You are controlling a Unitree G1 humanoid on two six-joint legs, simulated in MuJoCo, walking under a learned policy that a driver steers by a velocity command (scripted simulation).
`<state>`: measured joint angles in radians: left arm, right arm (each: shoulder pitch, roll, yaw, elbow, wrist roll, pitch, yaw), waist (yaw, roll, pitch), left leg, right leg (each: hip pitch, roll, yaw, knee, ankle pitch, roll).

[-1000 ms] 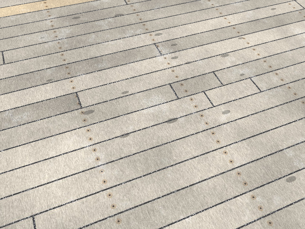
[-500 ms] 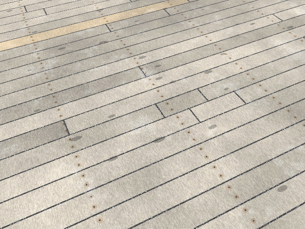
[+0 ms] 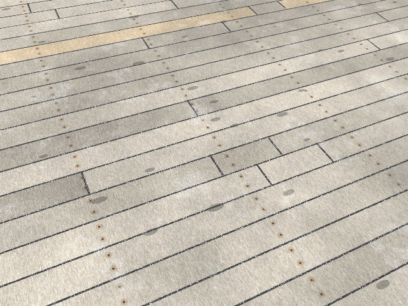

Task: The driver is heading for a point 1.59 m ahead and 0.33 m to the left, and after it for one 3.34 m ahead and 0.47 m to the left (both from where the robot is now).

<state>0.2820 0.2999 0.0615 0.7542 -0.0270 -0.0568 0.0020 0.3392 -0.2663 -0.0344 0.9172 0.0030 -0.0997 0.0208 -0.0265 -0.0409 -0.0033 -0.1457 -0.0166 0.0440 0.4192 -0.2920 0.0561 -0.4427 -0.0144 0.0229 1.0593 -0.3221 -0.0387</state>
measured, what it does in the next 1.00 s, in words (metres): walks ahead: right foot, then left foot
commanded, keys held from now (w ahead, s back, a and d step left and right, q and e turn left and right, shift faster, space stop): w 1.00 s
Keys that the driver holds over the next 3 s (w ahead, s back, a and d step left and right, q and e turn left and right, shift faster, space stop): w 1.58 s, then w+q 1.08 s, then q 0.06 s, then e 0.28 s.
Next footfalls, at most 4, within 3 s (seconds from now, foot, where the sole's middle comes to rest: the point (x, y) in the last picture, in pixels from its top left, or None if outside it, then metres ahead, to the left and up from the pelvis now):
0.36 right None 0.38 -0.12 -0.78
0.86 left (154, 266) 0.66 0.13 -0.78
1.42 right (217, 195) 0.96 -0.10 -0.78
1.96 left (157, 142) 1.24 0.16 -0.78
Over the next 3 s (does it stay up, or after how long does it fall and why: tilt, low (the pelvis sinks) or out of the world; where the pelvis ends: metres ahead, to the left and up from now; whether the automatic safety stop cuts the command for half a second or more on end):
stays up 1.57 0.22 -0.02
